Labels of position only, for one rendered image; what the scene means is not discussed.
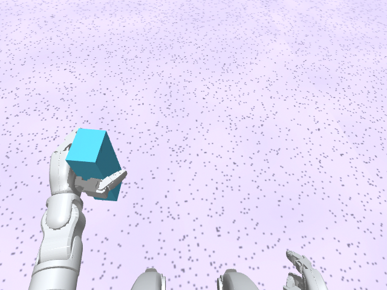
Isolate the right robot hand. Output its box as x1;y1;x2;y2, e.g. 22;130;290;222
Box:
283;250;328;290

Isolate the carton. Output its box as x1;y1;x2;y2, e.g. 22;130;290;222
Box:
65;128;122;201

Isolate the left robot hand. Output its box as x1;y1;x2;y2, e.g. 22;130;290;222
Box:
49;127;127;199

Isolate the left robot arm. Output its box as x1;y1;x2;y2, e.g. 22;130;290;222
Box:
28;193;86;290

